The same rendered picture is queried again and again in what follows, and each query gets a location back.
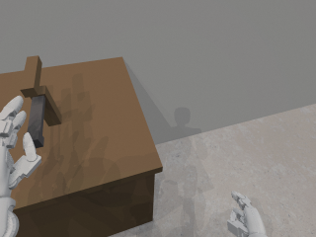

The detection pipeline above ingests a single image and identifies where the counter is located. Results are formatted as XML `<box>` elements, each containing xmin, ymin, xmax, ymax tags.
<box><xmin>0</xmin><ymin>55</ymin><xmax>163</xmax><ymax>237</ymax></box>

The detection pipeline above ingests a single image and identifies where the right robot hand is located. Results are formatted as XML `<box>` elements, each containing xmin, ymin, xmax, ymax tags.
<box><xmin>227</xmin><ymin>191</ymin><xmax>267</xmax><ymax>237</ymax></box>

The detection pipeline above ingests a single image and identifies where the tap lever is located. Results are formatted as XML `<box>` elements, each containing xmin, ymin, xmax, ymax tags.
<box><xmin>27</xmin><ymin>96</ymin><xmax>45</xmax><ymax>148</ymax></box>

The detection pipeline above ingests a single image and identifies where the left robot hand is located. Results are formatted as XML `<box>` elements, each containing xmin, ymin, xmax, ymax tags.
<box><xmin>0</xmin><ymin>96</ymin><xmax>41</xmax><ymax>198</ymax></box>

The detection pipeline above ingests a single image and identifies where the robot left forearm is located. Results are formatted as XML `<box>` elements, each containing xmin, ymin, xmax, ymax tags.
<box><xmin>0</xmin><ymin>197</ymin><xmax>20</xmax><ymax>237</ymax></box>

